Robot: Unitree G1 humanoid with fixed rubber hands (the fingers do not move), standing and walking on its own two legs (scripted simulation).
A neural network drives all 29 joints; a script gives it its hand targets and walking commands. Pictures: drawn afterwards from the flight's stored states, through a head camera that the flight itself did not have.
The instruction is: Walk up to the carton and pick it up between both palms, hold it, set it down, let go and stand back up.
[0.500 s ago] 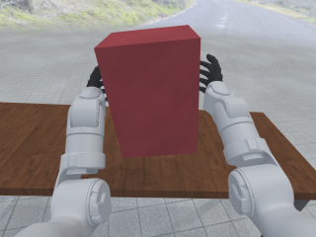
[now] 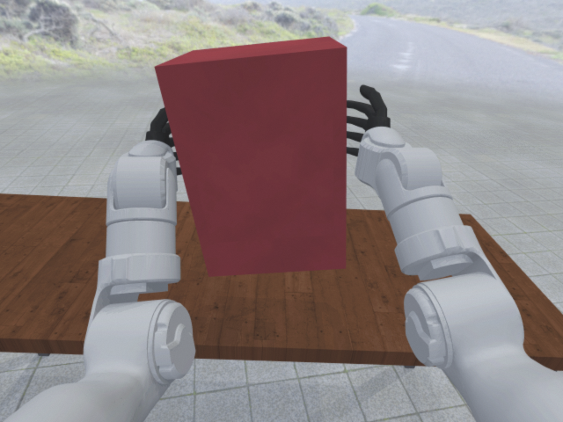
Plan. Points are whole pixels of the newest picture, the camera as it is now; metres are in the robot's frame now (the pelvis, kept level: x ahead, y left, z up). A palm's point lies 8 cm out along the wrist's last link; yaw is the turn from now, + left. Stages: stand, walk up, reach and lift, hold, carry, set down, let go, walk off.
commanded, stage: hold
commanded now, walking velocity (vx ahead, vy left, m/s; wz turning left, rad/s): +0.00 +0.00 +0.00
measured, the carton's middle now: (268, 157) +0.38 +0.01 +0.29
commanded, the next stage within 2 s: none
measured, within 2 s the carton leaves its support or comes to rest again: neither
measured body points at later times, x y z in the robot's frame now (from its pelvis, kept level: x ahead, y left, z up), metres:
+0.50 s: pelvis -0.01 -0.02 +0.00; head -0.11 +0.00 +0.44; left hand +0.37 +0.15 +0.31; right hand +0.37 -0.13 +0.34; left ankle +0.00 +0.16 -0.74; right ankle +0.03 -0.12 -0.74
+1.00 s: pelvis +0.00 -0.01 +0.00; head -0.11 +0.01 +0.44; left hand +0.37 +0.15 +0.31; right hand +0.37 -0.13 +0.33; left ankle +0.00 +0.16 -0.74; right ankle +0.03 -0.12 -0.74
